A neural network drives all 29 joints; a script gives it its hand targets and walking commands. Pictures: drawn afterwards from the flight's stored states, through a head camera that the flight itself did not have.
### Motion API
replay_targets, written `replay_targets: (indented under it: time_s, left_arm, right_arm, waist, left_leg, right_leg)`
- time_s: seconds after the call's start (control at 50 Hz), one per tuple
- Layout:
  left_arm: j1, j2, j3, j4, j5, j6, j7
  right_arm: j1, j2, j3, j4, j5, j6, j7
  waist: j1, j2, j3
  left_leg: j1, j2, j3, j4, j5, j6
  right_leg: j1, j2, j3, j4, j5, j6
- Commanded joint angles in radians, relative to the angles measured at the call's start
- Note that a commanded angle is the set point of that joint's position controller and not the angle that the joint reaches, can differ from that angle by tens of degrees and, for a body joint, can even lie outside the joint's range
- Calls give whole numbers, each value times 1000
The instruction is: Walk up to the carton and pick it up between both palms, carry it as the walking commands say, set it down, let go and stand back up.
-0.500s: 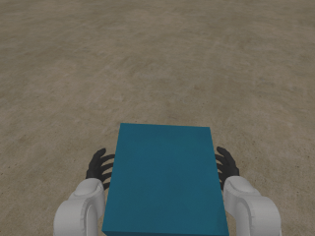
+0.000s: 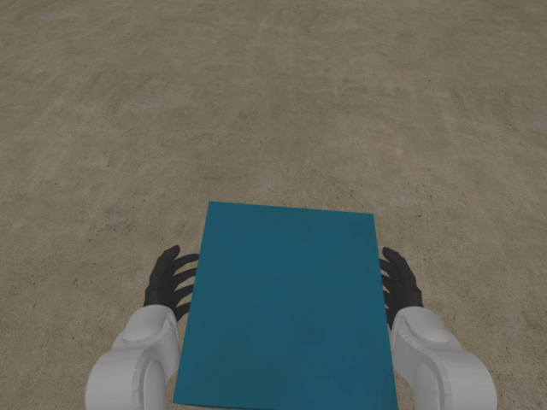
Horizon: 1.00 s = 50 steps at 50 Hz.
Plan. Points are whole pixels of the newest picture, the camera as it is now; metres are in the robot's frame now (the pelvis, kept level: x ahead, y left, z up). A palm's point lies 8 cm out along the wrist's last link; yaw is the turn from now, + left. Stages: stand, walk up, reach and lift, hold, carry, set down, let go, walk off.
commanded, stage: carry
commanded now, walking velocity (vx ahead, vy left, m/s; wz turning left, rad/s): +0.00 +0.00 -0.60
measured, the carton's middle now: (279, 320) +0.26 +0.01 +0.02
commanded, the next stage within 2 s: none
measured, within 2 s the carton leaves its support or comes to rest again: neither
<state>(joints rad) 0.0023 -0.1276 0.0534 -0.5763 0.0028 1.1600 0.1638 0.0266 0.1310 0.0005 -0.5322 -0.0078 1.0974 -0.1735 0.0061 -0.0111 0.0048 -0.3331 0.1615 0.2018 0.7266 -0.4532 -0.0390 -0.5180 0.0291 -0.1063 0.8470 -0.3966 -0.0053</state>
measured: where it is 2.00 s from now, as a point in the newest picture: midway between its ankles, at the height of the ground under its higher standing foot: outside the picture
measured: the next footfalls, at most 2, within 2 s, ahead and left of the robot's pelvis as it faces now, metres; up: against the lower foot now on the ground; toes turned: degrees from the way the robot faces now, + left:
right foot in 0.04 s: +0.02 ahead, -0.14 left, +0.00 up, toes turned -28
left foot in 0.38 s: +0.11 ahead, +0.10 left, +0.00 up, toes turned -8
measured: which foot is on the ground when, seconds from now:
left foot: down 0.00-0.08, up 0.10-0.36, down 0.38-0.60, up 0.62-1.00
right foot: up 0.00-0.02, down 0.04-1.00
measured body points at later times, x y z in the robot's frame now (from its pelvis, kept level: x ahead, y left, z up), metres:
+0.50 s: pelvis +0.02 -0.04 -0.01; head +0.06 -0.03 +0.44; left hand +0.30 +0.04 +0.05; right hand +0.22 -0.25 +0.06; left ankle +0.07 +0.10 -0.72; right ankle -0.01 -0.09 -0.69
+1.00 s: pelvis -0.01 -0.09 +0.01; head +0.01 -0.12 +0.46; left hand +0.28 -0.08 +0.08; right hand +0.15 -0.34 +0.07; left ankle +0.06 +0.04 -0.68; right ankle -0.01 -0.12 -0.72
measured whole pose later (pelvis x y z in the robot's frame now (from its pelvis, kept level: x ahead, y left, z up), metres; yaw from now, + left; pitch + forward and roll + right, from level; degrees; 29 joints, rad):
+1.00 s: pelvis -0.01 -0.09 +0.01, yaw -26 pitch +4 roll +1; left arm 0.02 -0.13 0.04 -0.51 0.01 1.11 0.16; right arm 0.00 0.13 -0.02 -0.51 0.01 1.13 -0.19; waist -0.03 0.02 -0.01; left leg -0.54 0.05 0.00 0.94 -0.37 -0.08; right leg -0.39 0.13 -0.06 0.59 -0.27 -0.15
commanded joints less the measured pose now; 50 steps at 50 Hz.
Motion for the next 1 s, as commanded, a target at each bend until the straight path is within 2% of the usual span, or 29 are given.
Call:
replay_targets:
  time_s: [0.0, 0.02, 0.04, 0.06, 0.12, 0.18, 0.24, 0.28, 0.3, 0.34, 0.36, 0.38, 0.4, 0.44, 0.46, 0.54, 0.56, 0.58, 0.6, 0.62, 0.64, 0.66, 0.68, 0.72, 0.78, 0.84, 0.9, 0.94, 0.98]
  left_arm:
    - [-430, -839, -671, -117, -274, -32, -128]
    - [-370, -851, -660, -81, -270, -29, -128]
    - [-367, -829, -664, -97, -268, -35, -133]
    - [-360, -823, -668, -93, -272, -34, -128]
    - [-410, -873, -664, -122, -287, -48, -146]
    - [-515, -881, -681, -226, -298, -82, -138]
    - [-450, -905, -660, -149, -269, -82, -147]
    - [-445, -878, -678, -201, -263, -84, -133]
    - [-407, -864, -660, -210, -262, -93, -132]
    - [-482, -887, -701, -243, -285, -87, -135]
    - [-415, -878, -670, -174, -263, -75, -135]
    - [-394, -815, -677, -202, -259, -62, -119]
    - [-477, -867, -705, -225, -285, -63, -137]
    - [-540, -855, -748, -276, -301, -62, -144]
    - [-565, -864, -738, -253, -314, -52, -148]
    - [-467, -877, -711, -131, -309, -30, -147]
    - [-472, -881, -714, -147, -314, -32, -144]
    - [-391, -840, -673, -101, -303, -32, -157]
    - [-443, -879, -687, -97, -321, -36, -158]
    - [-429, -859, -673, -155, -305, -48, -154]
    - [-425, -878, -656, -100, -296, -43, -153]
    - [-470, -898, -642, -146, -303, -62, -159]
    - [-429, -872, -620, -108, -283, -60, -157]
    - [-420, -858, -616, -134, -257, -57, -145]
    - [-462, -899, -636, -186, -261, -82, -148]
    - [-509, -927, -633, -206, -282, -101, -153]
    - [-365, -844, -612, -96, -245, -68, -154]
    - [-418, -867, -608, -124, -250, -69, -149]
    - [-441, -844, -612, -179, -274, -76, -155]
  right_arm:
    - [-392, 790, 579, -216, 224, -8, 135]
    - [-397, 790, 591, -209, 229, 0, 131]
    - [-408, 767, 601, -248, 233, -4, 133]
    - [-381, 775, 607, -235, 243, 8, 132]
    - [-432, 873, 642, -209, 294, 9, 148]
    - [-450, 919, 634, -196, 288, -14, 151]
    - [-518, 952, 656, -209, 320, -20, 151]
    - [-461, 914, 624, -226, 315, -27, 152]
    - [-449, 922, 642, -241, 316, -34, 148]
    - [-443, 919, 616, -237, 299, -30, 150]
    - [-451, 893, 622, -249, 292, -29, 148]
    - [-346, 820, 581, -151, 265, -9, 145]
    - [-409, 878, 589, -208, 256, -30, 151]
    - [-418, 895, 589, -228, 253, -47, 152]
    - [-427, 897, 586, -223, 236, -34, 144]
    - [-424, 839, 567, -202, 219, -10, 134]
    - [-388, 846, 568, -183, 221, -5, 135]
    - [-428, 818, 594, -229, 221, -10, 130]
    - [-442, 867, 617, -220, 249, 1, 132]
    - [-468, 873, 632, -248, 287, -1, 137]
    - [-477, 891, 624, -195, 290, 5, 136]
    - [-624, 931, 663, -295, 338, -17, 138]
    - [-586, 919, 660, -237, 321, -4, 139]
    - [-476, 933, 660, -145, 320, 24, 152]
    - [-520, 981, 671, -181, 354, -10, 164]
    - [-609, 991, 679, -255, 360, -32, 155]
    - [-458, 900, 628, -158, 305, -8, 143]
    - [-558, 920, 644, -215, 326, -3, 140]
    - [-530, 930, 640, -190, 323, -2, 138]
  waist:
    - [3, 215, -473]
    - [19, 68, -530]
    - [24, -163, -484]
    - [23, -339, -507]
    - [8, -129, -470]
    - [2, -182, -455]
    - [8, -116, -465]
    - [3, -77, -507]
    - [1, -156, -498]
    - [-28, -97, -490]
    - [-34, 5, -521]
    - [-34, 316, -517]
    - [-28, 466, -523]
    - [-21, 414, -468]
    - [-10, 327, -404]
    - [12, 286, -439]
    - [17, 170, -427]
    - [26, -198, -427]
    - [13, -424, -456]
    - [13, -300, -453]
    - [6, -178, -423]
    - [6, -106, -448]
    - [6, -167, -419]
    - [7, -159, -421]
    - [12, 3, -497]
    - [7, -96, -472]
    - [6, -10, -453]
    - [6, -61, -451]
    - [10, -64, -460]
  left_leg:
    - [184, 175, -41, 93, 992, -20]
    - [9, 135, -57, 235, 761, -64]
    - [-266, 15, -36, 416, 215, -121]
    - [-464, -94, -102, 434, -290, -109]
    - [-368, -44, -194, 388, -235, -91]
    - [-307, -39, -187, 298, -98, -102]
    - [-283, -50, -190, 305, -16, -88]
    - [-190, -61, -193, 113, 23, -68]
    - [-172, -55, -209, 114, 0, -68]
    - [38, -79, -163, -92, 174, -44]
    - [193, 13, -226, -221, 355, 4]
    - [408, 278, -464, -279, 796, 81]
    - [416, 360, -494, -201, 1050, 194]
    - [289, 332, -416, -219, 951, 199]
    - [182, 284, -316, -248, 804, 142]
    - [119, 192, -120, -67, 681, 21]
    - [34, 152, -77, 38, 573, -20]
    - [-231, 50, -40, 274, 196, -92]
    - [-386, -53, -94, 337, -269, -105]
    - [-399, -73, -147, 409, -304, -101]
    - [-437, -33, -172, 463, -233, -103]
    - [-482, -38, -189, 478, -170, -110]
    - [-512, -16, -204, 489, -106, -97]
    - [-416, -31, -215, 443, -67, -74]
    - [-360, -56, -217, 369, -11, -64]
    - [-338, -84, -202, 296, 25, -56]
    - [-257, -77, -239, 293, 88, -48]
    - [-281, -71, -270, 211, 95, -29]
    - [-269, -111, -234, 170, 119, -19]
  right_leg:
    - [286, -8, 26, -313, 153, -47]
    - [474, -117, 192, -318, 528, -74]
    - [665, -294, 436, -274, 1165, -159]
    - [774, -363, 570, -259, 1457, -252]
    - [623, -303, 456, -257, 1227, -191]
    - [495, -257, 400, -272, 1016, -185]
    - [464, -261, 419, -307, 950, -184]
    - [474, -221, 394, -228, 968, -168]
    - [442, -220, 414, -242, 938, -161]
    - [241, -168, 350, -216, 713, -117]
    - [171, -101, 298, -118, 594, -67]
    - [-84, 16, 176, 122, 205, -15]
    - [-132, 21, 59, 218, -238, 30]
    - [-82, -28, 74, 257, -217, 26]
    - [-12, -43, 51, 165, -173, 21]
    - [237, -11, -7, -243, 65, 24]
    - [322, -60, 127, -326, 188, -12]
    - [490, -271, 416, -411, 636, -58]
    - [574, -374, 563, -344, 989, -164]
    - [581, -353, 592, -308, 1246, -211]
    - [603, -322, 483, -279, 1237, -195]
    - [671, -310, 461, -274, 1229, -112]
    - [648, -310, 426, -295, 1154, -84]
    - [589, -315, 442, -324, 959, -148]
    - [618, -326, 407, -313, 1025, -126]
    - [630, -306, 392, -353, 1056, -76]
    - [526, -341, 440, -453, 696, -33]
    - [556, -376, 521, -461, 673, -69]
    - [600, -365, 470, -467, 761, -33]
